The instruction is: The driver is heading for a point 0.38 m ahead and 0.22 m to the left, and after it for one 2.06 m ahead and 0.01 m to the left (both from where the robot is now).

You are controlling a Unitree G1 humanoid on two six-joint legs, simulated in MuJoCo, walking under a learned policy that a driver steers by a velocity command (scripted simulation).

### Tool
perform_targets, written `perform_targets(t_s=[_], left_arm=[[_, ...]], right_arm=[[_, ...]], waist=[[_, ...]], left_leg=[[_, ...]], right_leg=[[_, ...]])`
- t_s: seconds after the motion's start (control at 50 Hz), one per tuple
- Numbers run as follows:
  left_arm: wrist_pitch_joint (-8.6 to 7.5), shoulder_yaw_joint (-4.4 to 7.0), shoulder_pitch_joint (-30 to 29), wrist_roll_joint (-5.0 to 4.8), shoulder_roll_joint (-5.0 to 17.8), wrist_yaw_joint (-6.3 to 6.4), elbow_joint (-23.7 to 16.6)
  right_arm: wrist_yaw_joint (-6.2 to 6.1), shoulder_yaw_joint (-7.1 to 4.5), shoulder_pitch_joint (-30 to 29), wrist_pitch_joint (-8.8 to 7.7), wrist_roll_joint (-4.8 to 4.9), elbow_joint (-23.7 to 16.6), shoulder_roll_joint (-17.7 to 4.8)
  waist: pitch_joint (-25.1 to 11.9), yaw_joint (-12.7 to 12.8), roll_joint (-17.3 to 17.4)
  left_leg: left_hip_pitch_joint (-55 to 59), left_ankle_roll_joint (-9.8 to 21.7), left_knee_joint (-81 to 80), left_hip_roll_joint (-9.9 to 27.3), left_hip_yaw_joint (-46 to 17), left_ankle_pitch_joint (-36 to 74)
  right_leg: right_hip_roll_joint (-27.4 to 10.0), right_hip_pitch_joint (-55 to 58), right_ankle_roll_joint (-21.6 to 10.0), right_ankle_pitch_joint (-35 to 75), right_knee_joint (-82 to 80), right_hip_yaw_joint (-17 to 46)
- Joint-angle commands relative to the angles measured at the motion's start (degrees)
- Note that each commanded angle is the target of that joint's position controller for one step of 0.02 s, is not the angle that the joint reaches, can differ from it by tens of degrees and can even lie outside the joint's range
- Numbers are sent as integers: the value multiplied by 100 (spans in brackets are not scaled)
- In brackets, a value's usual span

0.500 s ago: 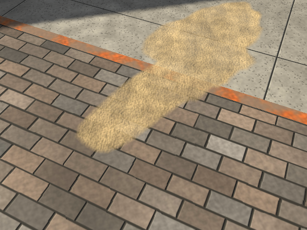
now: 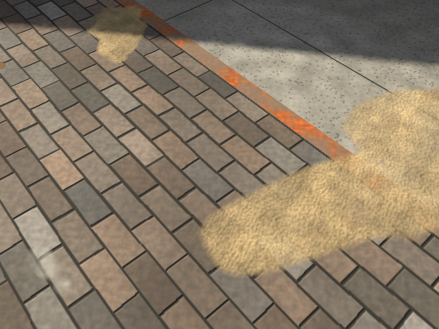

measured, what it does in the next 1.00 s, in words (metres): walks ahead, turning left: left foot, then right foot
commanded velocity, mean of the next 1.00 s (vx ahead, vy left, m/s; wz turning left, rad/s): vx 0.28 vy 0.00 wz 0.37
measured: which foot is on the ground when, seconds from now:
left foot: up 0.00-0.12, down 0.14-0.60, up 0.62-0.88, down 0.90-1.00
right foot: down 0.00-0.14, up 0.16-0.58, down 0.60-0.96, up 0.98-1.00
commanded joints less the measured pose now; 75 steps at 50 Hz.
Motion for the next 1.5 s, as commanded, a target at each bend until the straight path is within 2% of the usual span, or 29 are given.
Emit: perform_targets(t_s=[0.02,0.08,0.12,0.14,0.16,0.18,0.2,0.28,0.4,0.56,0.58,0.6,0.62,0.64,0.68,0.72,0.78,0.9,0.92,0.94,0.98,1.06,1.2,1.22,1.24,1.26,1.3,1.34,1.5], left_arm=[[7,256,-178,-96,1052,31,-284],[128,326,-237,-189,1267,42,-254],[216,327,-397,-248,1310,56,-284],[189,238,-311,-122,1094,72,-352],[44,-45,214,144,191,3,-697],[-194,-25,-298,-85,577,-72,-764],[-308,59,-901,-317,893,-112,-929],[-228,111,-741,-4,879,-43,-812],[-80,-36,-1571,95,427,-45,-1103],[-131,102,-1611,33,782,-164,-1232],[-173,137,-1289,97,861,-134,-1178],[-180,193,-805,217,1179,-85,-1184],[-85,163,-675,303,1252,-65,-1205],[29,193,-680,54,1152,-92,-1152],[180,-20,-1152,80,518,-68,-1300],[267,-135,-1528,120,381,-97,-1229],[270,-95,-1663,93,476,-170,-1081],[417,-3,-1354,-134,807,-128,-1031],[401,-43,-1318,-86,686,-141,-1057],[388,-42,-1257,-116,558,-140,-1138],[388,25,-1207,-111,651,-124,-1073],[569,102,-930,-140,577,-142,-1074],[679,169,-585,-126,654,-261,-1193],[665,316,-437,-107,1165,-176,-1262],[620,430,-344,30,1874,-157,-1417],[508,327,-60,164,1554,-203,-1415],[405,254,-580,10,1291,-139,-1429],[488,172,-920,-116,1132,-21,-1499],[664,220,-924,-93,1191,143,-1634]], right_arm=[[104,-6,-605,-55,0,-588,-201],[148,-110,-461,-23,-21,-709,-408],[97,-365,843,6,7,-411,-807],[-16,-584,1827,59,29,-145,-1282],[-67,-662,1600,15,78,-184,-1986],[-18,-516,1786,-92,20,-409,-1564],[10,-411,1606,-188,-34,-344,-1206],[-67,-217,524,-243,-118,-604,-667],[-285,-322,839,-199,-45,-492,-991],[-432,-331,927,68,-6,-506,-826],[-426,-292,766,63,1,-608,-710],[-415,-181,784,41,-96,-786,-389],[-390,-101,2141,38,-109,-657,-80],[-351,-189,2536,69,-3,-557,-774],[-434,-294,1320,279,4,-572,-1089],[-448,-210,1114,424,-72,-622,-725],[-410,-6,1129,328,-197,-549,-163],[-389,-118,852,260,-225,-533,-608],[-424,-154,865,256,-296,-637,-829],[-422,-264,783,277,-291,-504,-1087],[-441,-232,426,225,-309,-654,-862],[-514,-242,195,85,-155,-706,-802],[-460,-312,245,204,30,-511,-857],[-431,-268,532,162,-106,-481,-638],[-443,-114,167,120,-343,-871,-274],[-465,-180,-210,87,-227,-879,-558],[-515,-248,-191,118,-132,-735,-709],[-569,-291,-127,151,-177,-666,-757],[-441,-185,-200,72,-131,-631,-455]], waist=[[397,-22,-496],[180,-263,-672],[-541,-1041,-629],[-1057,-1433,-143],[-1391,-655,1505],[-2257,-1064,810],[-1436,-1157,422],[-492,-355,18],[-126,-497,66],[-486,-420,513],[-683,-220,418],[-1421,-102,-244],[-2149,-664,-1693],[-2457,-688,-1764],[-1306,-367,-771],[-692,-586,-783],[-594,-650,-1148],[-611,-637,-884],[-606,-623,-518],[-431,-406,579],[-202,-457,1032],[-262,-448,618],[-574,-323,456],[-683,-395,-671],[-737,-349,-2174],[-1231,71,-1356],[-760,-209,-700],[-636,-375,-721],[-625,-313,-979]], left_leg=[[-9,158,-475,-15,193,-54],[549,460,-638,-390,593,-879],[2364,794,-1049,-935,879,-811],[4121,1074,-1172,-659,113,-657],[5891,2128,-1699,833,-3117,-1349],[6215,2439,-2678,1297,-4701,-2333],[5742,2098,-2819,1174,-3949,-1989],[3235,1646,-2983,455,-2152,-105],[2346,1297,-2806,-151,-1054,1628],[3069,735,-1362,-142,-2051,1008],[2972,539,-785,-435,-1946,914],[2315,266,598,-839,-1557,-412],[908,-91,2230,-1600,-1144,-4524],[421,-249,3054,-1089,-1057,-4094],[214,-476,3195,-811,-744,-3184],[905,-505,2478,-632,-707,-2923],[1987,-476,399,-605,-169,-2786],[3283,13,-1741,-550,-238,-963],[3544,269,-1857,30,-685,-952],[3058,561,-2030,319,-953,-1586],[2769,849,-2483,840,-1418,-1235],[3210,1142,-2090,1285,-1176,1556],[2750,449,-951,758,46,750],[1823,-89,309,288,576,-712],[158,-575,1793,-672,494,-3909],[52,-531,2678,-655,-371,-4133],[-152,-421,2714,-456,-445,-3209],[176,-472,2360,-424,-471,-2546],[836,-638,497,-747,-466,-1840]], right_leg=[[-1689,-3,-839,1877,-437,370],[-1755,403,-670,3905,398,133],[-1484,56,-429,5072,2255,-146],[-1237,-1239,-147,3699,3954,-180],[-76,-3904,240,-1603,6035,268],[105,-4542,160,-1977,6698,1681],[-165,-5029,4,-1408,6647,1735],[-726,-3744,5,-270,5124,1780],[-235,-3264,365,1319,2830,1466],[162,-2331,49,1654,1229,1739],[-10,-1705,-109,2316,845,1702],[-1037,-287,-497,4058,1173,2503],[-2553,1325,-1589,6026,1496,4222],[-2875,1253,-1910,4126,1226,5094],[-1880,1,-1422,2167,834,3749],[-1349,-1336,-1243,1499,453,3096],[-823,-1883,-1159,1954,347,2414],[-800,-2290,-829,-32,521,2974],[-595,-2710,-571,-491,841,2832],[0,-2840,-297,-879,1285,1972],[292,-2868,-73,-667,2570,1371],[-109,-3429,141,-1499,4112,1401],[259,-1477,-115,684,1477,811],[-459,-574,-478,2563,1079,2072],[-2057,-59,-1780,4504,865,4449],[-2244,12,-2280,4140,755,4629],[-1631,-291,-1702,3212,847,3677],[-1265,-729,-1392,2921,786,3303],[-896,-1014,-1328,1371,652,3522]])
Velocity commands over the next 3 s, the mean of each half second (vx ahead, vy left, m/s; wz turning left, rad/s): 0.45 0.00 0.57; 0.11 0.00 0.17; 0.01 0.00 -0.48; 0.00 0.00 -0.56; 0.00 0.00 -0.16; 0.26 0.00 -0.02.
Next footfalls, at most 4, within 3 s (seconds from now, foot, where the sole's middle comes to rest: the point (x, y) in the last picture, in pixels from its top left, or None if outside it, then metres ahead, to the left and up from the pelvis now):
0.14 left None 0.24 0.14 -0.78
0.60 right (237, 311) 0.54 0.02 -0.78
0.90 left None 0.39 0.22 -0.78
1.22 right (251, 326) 0.50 -0.02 -0.78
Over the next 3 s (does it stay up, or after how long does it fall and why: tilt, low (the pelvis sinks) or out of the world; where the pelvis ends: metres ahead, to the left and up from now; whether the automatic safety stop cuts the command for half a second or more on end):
stays up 0.53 0.05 -0.02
